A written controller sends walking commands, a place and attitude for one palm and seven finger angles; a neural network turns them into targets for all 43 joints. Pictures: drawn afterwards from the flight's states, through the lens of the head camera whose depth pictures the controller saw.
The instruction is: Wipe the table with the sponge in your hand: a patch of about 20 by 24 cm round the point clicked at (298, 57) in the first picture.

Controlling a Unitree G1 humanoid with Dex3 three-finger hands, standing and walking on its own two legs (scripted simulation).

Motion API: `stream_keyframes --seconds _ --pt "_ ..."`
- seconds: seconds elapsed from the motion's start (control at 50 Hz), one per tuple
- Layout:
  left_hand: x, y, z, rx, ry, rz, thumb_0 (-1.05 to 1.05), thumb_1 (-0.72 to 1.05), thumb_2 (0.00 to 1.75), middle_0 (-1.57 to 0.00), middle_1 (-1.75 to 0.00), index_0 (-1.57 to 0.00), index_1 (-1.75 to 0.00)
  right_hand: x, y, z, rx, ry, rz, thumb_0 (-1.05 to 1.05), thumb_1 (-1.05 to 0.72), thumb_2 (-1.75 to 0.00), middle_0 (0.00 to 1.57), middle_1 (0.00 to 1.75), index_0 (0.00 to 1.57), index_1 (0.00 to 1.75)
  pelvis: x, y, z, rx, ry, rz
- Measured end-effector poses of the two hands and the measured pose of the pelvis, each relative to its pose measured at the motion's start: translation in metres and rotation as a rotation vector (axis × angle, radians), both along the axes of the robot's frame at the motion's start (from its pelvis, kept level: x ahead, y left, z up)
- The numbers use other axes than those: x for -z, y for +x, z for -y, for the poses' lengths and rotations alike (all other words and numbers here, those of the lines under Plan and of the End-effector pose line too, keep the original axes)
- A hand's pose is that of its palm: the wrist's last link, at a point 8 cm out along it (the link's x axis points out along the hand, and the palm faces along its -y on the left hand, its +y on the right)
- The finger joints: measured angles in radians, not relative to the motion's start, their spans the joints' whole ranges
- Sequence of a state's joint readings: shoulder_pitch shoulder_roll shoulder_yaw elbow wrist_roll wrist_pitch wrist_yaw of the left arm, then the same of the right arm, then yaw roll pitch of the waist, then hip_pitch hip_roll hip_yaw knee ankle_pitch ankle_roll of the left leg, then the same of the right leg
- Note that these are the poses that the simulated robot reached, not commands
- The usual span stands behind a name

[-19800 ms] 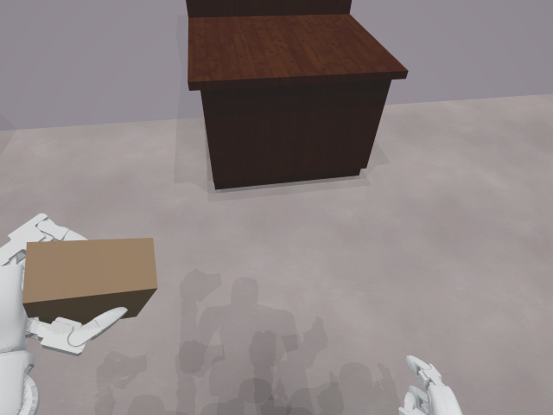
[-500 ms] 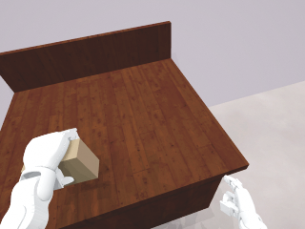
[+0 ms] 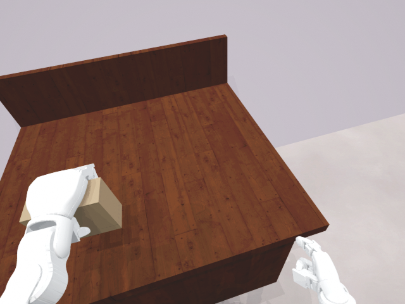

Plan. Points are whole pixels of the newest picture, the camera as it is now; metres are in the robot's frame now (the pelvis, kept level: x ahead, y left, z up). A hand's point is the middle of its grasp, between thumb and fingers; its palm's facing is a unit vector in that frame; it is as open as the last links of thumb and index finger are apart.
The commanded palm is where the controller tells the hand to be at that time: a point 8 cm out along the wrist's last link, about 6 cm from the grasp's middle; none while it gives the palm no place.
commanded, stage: turn the palm down, sponge in hand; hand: left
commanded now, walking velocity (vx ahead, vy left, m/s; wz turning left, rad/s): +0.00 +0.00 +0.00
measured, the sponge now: (81, 216) +0.22 +0.30 +0.06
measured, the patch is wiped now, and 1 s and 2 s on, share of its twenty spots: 0.00 0.00 0.00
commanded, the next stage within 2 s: move the sponge above the wiping area in 0.10 s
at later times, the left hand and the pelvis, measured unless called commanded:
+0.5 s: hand (79, 212) +0.22 +0.29 +0.08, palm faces +0.03 -0.09 -1.00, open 9.7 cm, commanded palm +0.19 +0.28 +0.14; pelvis +0.00 -0.01 +0.00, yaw +0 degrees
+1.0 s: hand (92, 222) +0.22 +0.28 +0.04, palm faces -0.06 -0.13 -0.99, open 9.7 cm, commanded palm +0.20 +0.27 +0.11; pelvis +0.00 +0.00 +0.00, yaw +0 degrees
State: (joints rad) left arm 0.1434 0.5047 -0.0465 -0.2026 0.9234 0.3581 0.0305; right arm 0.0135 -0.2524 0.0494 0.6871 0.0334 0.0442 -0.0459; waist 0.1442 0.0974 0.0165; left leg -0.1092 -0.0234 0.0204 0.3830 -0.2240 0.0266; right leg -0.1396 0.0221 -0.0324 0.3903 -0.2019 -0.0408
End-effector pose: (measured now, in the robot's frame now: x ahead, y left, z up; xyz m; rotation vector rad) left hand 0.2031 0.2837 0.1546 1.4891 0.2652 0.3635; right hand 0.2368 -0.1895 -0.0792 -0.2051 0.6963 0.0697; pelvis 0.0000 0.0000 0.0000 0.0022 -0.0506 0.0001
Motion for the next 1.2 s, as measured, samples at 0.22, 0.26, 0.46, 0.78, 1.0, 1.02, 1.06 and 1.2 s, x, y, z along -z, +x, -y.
stream_keyframes --seconds 0.22,0.26,0.46,0.78,1.0,1.02,1.06,1.2 --pt "0.024 0.001 0.006 -0.065 -0.081 -0.131 0.0 -0.45 1.03 -0.77 -1.37 -0.77 -1.37 0.002 0.0 0.003 0.011 0.018 0.011 0.01 -0.91 -0.9 0.2 0.29 0.23 0.32 0.0 -0.005 0.001 -0.008 0.005 -0.002" --pt "0.024 0.001 0.013 -0.012 -0.07 -0.13 0.0 -0.45 1.03 -0.77 -1.37 -0.77 -1.37 0.001 0.0 0.004 0.013 0.013 0.018 0.01 -0.91 -0.9 0.2 0.29 0.23 0.31 0.0 -0.005 0.002 -0.003 0.005 0.0" --pt "0.013 0.0 0.0 -0.08 -0.034 -0.024 0.0 -0.46 1.03 -0.77 -1.37 -0.77 -1.37 -0.002 0.002 0.008 0.022 0.019 0.022 0.01 -0.91 -0.9 0.2 0.29 0.21 0.3 0.0 -0.003 0.005 -0.001 0.003 0.0" --pt "0.032 0.015 0.014 0.016 -0.033 -0.064 0.0 -0.46 1.03 -0.77 -1.37 -0.77 -1.37 -0.001 -0.002 0.013 0.041 -0.006 0.014 0.01 -0.91 -0.9 0.2 0.29 0.21 0.3 0.0 0.001 0.004 0.005 0.001 -0.013" --pt "0.054 0.006 0.007 -0.096 -0.09 -0.143 0.0 -0.45 1.03 -0.77 -1.37 -0.77 -1.37 0.0 0.003 0.01 0.043 0.013 0.004 0.01 -0.91 -0.9 0.2 0.29 0.2 0.3 0.0 0.003 -0.001 -0.006 0.003 -0.024" --pt "0.057 0.006 0.01 -0.084 -0.096 -0.155 0.0 -0.45 1.03 -0.77 -1.37 -0.77 -1.37 0.0 0.004 0.01 0.038 0.007 0.004 0.01 -0.91 -0.9 0.2 0.29 0.2 0.3 0.001 0.003 -0.001 -0.007 0.002 -0.024" --pt "0.062 0.007 0.015 -0.049 -0.099 -0.16 0.0 -0.46 1.03 -0.77 -1.37 -0.77 -1.37 -0.002 0.005 0.008 0.031 -0.003 0.009 0.01 -0.91 -0.9 0.2 0.29 0.2 0.3 0.001 0.002 0.0 -0.008 0.002 -0.023" --pt "0.053 0.019 0.022 0.017 -0.037 -0.075 0.0 -0.46 1.03 -0.77 -1.37 -0.77 -1.36 -0.002 0.003 0.005 0.033 -0.001 0.007 0.01 -0.91 -0.9 0.2 0.29 0.2 0.29 0.001 0.003 0.001 -0.001 0.0 -0.025"
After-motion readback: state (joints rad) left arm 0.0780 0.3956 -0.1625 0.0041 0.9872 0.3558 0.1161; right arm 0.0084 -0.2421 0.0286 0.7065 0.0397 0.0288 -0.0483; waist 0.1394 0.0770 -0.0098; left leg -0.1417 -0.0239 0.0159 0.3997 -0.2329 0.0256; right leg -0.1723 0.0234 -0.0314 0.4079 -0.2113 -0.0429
